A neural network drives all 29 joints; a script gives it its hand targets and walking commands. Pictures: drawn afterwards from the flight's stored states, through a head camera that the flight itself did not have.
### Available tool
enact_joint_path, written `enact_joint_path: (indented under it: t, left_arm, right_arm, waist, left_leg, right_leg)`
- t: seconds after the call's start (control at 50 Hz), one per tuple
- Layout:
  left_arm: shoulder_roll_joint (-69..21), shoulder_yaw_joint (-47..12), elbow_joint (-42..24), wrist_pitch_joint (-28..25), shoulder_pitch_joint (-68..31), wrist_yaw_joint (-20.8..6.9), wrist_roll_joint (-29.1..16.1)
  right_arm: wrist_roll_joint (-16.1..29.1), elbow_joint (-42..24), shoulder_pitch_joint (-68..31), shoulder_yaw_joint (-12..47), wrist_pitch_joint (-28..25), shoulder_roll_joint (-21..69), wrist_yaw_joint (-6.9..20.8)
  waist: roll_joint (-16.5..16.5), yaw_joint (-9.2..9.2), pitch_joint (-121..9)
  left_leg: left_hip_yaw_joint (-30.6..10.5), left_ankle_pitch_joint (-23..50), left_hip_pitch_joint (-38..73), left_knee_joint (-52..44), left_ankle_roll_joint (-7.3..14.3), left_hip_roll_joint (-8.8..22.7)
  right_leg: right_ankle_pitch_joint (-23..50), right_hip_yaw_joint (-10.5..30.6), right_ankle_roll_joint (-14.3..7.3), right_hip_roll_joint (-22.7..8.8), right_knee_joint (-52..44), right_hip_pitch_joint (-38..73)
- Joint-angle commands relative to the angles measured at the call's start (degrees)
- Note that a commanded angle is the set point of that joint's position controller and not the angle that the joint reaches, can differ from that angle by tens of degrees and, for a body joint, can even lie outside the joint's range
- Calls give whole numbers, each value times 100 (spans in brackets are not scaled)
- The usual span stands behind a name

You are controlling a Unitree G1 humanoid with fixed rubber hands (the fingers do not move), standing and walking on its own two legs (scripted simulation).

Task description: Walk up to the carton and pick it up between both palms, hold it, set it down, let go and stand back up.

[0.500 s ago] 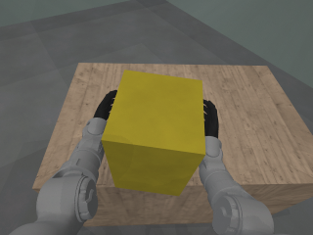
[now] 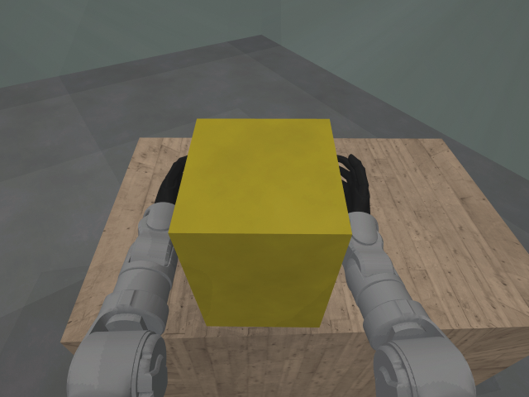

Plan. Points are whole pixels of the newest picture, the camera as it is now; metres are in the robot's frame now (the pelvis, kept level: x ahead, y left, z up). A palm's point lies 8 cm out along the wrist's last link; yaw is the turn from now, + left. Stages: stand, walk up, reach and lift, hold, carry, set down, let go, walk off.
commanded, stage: reach and lift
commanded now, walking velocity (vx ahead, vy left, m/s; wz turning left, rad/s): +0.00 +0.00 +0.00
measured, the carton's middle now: (262, 231) +0.37 -0.04 +0.06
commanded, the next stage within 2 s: none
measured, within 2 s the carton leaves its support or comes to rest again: neither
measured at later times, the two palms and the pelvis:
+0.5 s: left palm (159, 203) +0.37 +0.11 +0.15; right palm (364, 198) +0.34 -0.18 +0.15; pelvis -0.03 -0.01 +0.00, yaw +0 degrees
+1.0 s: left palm (136, 194) +0.36 +0.13 +0.18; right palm (352, 167) +0.36 -0.16 +0.20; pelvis -0.02 -0.01 +0.00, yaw +1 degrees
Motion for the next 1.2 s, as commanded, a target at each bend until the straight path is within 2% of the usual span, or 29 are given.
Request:
enact_joint_path:
  t: [0.0,0.06,0.12,0.14,0.16,0.2,0.22,0.24,0.26,0.3,0.34,0.36,0.4,0.42,0.46,0.5,0.54,0.58,0.62,0.64,0.66,0.68,0.7,0.74,0.78,0.82,0.9,1.04,1.18]
  left_arm:
    - [-4536,-2296,-2335,-158,-4194,-739,-178]
    - [-4395,-2331,-2623,132,-4168,-826,-200]
    - [-4286,-2241,-2666,435,-4071,-894,-102]
    - [-4314,-2272,-2723,531,-4078,-920,-73]
    - [-4362,-2291,-2767,580,-4067,-940,-86]
    - [-4354,-2219,-2744,672,-4160,-907,-58]
    - [-4298,-2141,-2654,713,-4166,-920,-35]
    - [-4302,-2151,-2720,735,-4219,-917,-83]
    - [-4223,-2017,-2599,755,-4243,-920,-20]
    - [-4248,-1880,-2426,860,-4254,-887,46]
    - [-4063,-1554,-2221,1043,-3994,-892,191]
    - [-4076,-1537,-2182,1118,-4013,-902,176]
    - [-4066,-1572,-2385,1175,-4166,-879,77]
    - [-4046,-1572,-2471,1168,-4212,-883,57]
    - [-3948,-1516,-2550,1176,-4373,-868,35]
    - [-3854,-1487,-2573,1287,-4416,-844,31]
    - [-3875,-1512,-2649,1445,-4373,-795,21]
    - [-4007,-1783,-3110,1492,-4609,-717,-115]
    - [-4011,-2007,-3345,1581,-4595,-688,-233]
    - [-3986,-1985,-3263,1650,-4559,-689,-238]
    - [-4022,-2060,-3365,1699,-4696,-676,-252]
    - [-3564,-1644,-2573,1672,-4833,-814,-215]
    - [-3675,-1462,-2516,1637,-4721,-917,-108]
    - [-3667,-1512,-2752,1642,-4796,-951,-109]
    - [-3779,-1704,-3018,1673,-4805,-891,-210]
    - [-3845,-1848,-3230,1745,-4732,-821,-261]
    - [-3829,-1899,-3555,2041,-4501,-767,-194]
    - [-3932,-2282,-4357,2465,-4362,-635,-354]
    - [-3890,-2374,-4503,2669,-4485,-696,-439]
  right_arm:
    - [-14,-1625,-3666,2341,231,3812,617]
    - [18,-1774,-3604,2372,438,3713,576]
    - [83,-1687,-3669,2251,571,3508,620]
    - [3,-1599,-3615,2096,603,3475,619]
    - [22,-1828,-3735,2115,573,3492,626]
    - [35,-1639,-3828,2011,659,3360,734]
    - [-55,-1434,-3707,1835,698,3314,763]
    - [-85,-1696,-3930,1894,650,3342,789]
    - [-124,-1492,-3904,1823,700,3332,815]
    - [-172,-1472,-4182,1656,689,3230,916]
    - [-168,-1446,-4299,1706,745,3202,959]
    - [-186,-1521,-4390,1651,755,3212,954]
    - [-152,-1791,-4623,1773,744,3320,951]
    - [-174,-1739,-4568,1765,769,3347,935]
    - [-149,-1687,-4633,1843,855,3401,946]
    - [-154,-1538,-4602,1813,964,3422,959]
    - [-65,-1705,-4781,1889,1029,3455,979]
    - [1,-1779,-4771,1916,1079,3478,967]
    - [186,-2069,-4888,2160,1141,3490,916]
    - [219,-2086,-4960,2181,1222,3481,885]
    - [208,-1939,-4914,2080,1304,3440,884]
    - [-112,-1467,-4623,1663,1452,3475,828]
    - [-257,-1237,-4567,1420,1482,3555,843]
    - [-221,-1248,-4614,1403,1438,3503,872]
    - [65,-1553,-4847,1727,1431,3495,858]
    - [339,-1728,-4867,2041,1525,3471,810]
    - [628,-1839,-4714,2283,1736,3352,757]
    - [1135,-2456,-4803,2705,2034,3227,715]
    - [1170,-2637,-4780,2622,2334,3280,636]
  waist:
    - [331,-149,-2879]
    - [200,-244,-2648]
    - [273,-223,-2215]
    - [273,-358,-2124]
    - [344,-289,-2304]
    - [440,-192,-2022]
    - [365,-260,-1892]
    - [252,-173,-2184]
    - [209,-149,-1999]
    - [237,-14,-1899]
    - [57,222,-1613]
    - [42,203,-1680]
    - [-38,256,-2112]
    - [-67,212,-2220]
    - [-108,294,-2251]
    - [-162,277,-2110]
    - [-56,412,-2180]
    - [65,282,-2602]
    - [85,243,-2864]
    - [30,249,-2633]
    - [158,157,-2544]
    - [-374,-139,-1757]
    - [-202,54,-1665]
    - [11,90,-1969]
    - [104,77,-2450]
    - [140,63,-2502]
    - [175,123,-2143]
    - [320,191,-2292]
    - [243,50,-2189]
  left_leg:
    - [-115,3106,1612,318,-496,-150]
    - [-113,2793,1476,227,-446,-209]
    - [-116,2286,1370,17,-432,-196]
    - [-116,2268,1479,-5,-465,-169]
    - [-85,2305,1523,38,-472,-199]
    - [-93,2000,1584,-65,-506,-155]
    - [-75,1853,1572,-94,-496,-146]
    - [-60,1818,1614,-89,-456,-132]
    - [-40,1550,1504,-155,-398,-163]
    - [-41,1263,1373,-273,-377,-119]
    - [43,1017,1204,-383,-237,-132]
    - [62,837,1127,-410,-204,-143]
    - [88,990,1184,-326,-151,-159]
    - [88,1059,1196,-303,-146,-187]
    - [112,899,1110,-346,-81,-219]
    - [126,580,987,-424,-32,-233]
    - [136,602,985,-405,-20,-235]
    - [87,1017,1212,-254,-119,-211]
    - [54,1370,1398,-79,-155,-246]
    - [35,1257,1308,-92,-126,-257]
    - [-1,1028,1240,-160,-165,-246]
    - [182,-11,702,-422,32,-397]
    - [192,-218,535,-620,58,-367]
    - [158,169,777,-534,-62,-313]
    - [76,1036,1148,-254,-190,-304]
    - [1,1518,1270,-101,-242,-327]
    - [-49,1700,1310,-87,-269,-285]
    - [-99,2314,1576,102,-380,-217]
    - [-68,1837,1385,13,-383,-262]
  right_leg:
    - [2677,-211,97,337,361,891]
    - [2775,-228,190,290,407,1105]
    - [2252,-267,175,269,359,1053]
    - [2217,-311,180,286,346,975]
    - [2224,-328,168,275,332,997]
    - [1547,-406,112,309,259,694]
    - [1393,-427,113,301,224,630]
    - [1435,-443,128,309,257,688]
    - [1249,-439,131,285,226,669]
    - [886,-480,92,290,211,574]
    - [685,-446,78,286,163,680]
    - [596,-441,91,263,150,668]
    - [874,-408,121,256,220,772]
    - [1019,-406,138,253,243,845]
    - [964,-355,154,229,268,885]
    - [685,-323,176,196,258,873]
    - [537,-299,135,194,251,864]
    - [796,-342,126,251,336,844]
    - [1161,-315,163,257,373,917]
    - [1048,-298,182,260,341,865]
    - [761,-331,162,259,330,763]
    - [114,-242,330,147,114,616]
    - [-140,-256,302,104,145,658]
    - [284,-274,238,129,215,913]
    - [1101,-274,224,223,351,1140]
    - [1362,-269,236,279,406,1139]
    - [1083,-291,214,331,362,969]
    - [1103,-278,147,428,355,896]
    - [1169,-249,199,397,342,971]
